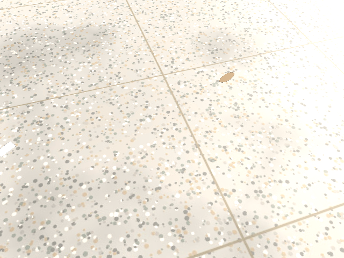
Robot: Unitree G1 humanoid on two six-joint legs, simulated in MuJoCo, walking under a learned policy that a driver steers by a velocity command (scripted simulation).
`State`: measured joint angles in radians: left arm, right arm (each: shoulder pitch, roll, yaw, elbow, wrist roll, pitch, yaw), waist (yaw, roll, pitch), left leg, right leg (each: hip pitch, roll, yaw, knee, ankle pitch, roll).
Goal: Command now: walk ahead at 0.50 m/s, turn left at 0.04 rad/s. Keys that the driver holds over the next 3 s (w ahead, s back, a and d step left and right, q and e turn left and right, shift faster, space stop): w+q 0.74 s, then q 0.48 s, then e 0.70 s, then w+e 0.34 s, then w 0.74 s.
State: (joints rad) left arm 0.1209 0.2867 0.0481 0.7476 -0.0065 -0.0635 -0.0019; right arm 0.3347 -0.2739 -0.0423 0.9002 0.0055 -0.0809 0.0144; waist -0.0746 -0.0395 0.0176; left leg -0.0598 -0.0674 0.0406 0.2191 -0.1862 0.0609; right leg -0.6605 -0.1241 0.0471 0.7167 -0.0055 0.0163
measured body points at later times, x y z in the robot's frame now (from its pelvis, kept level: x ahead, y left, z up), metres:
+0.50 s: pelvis +0.27 -0.05 +0.00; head +0.29 -0.04 +0.45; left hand +0.25 +0.24 -0.13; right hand +0.48 -0.28 -0.11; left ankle +0.38 +0.14 -0.68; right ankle +0.24 -0.16 -0.75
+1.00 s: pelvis +0.50 +0.08 +0.00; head +0.53 +0.12 +0.44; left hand +0.55 +0.41 -0.10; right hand +0.72 -0.14 -0.11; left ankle +0.46 +0.14 -0.75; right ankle +0.71 -0.01 -0.69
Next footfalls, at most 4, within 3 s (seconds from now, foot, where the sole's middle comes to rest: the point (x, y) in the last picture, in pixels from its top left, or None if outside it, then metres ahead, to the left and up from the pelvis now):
0.18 right None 0.28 -0.16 -0.78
0.70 left None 0.50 0.16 -0.78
1.16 right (143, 195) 0.76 0.08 -0.78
1.46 left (104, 246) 0.55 0.24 -0.78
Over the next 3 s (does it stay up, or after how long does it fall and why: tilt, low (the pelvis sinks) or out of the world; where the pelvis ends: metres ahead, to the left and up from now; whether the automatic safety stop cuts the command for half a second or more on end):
stays up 1.02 0.12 0.00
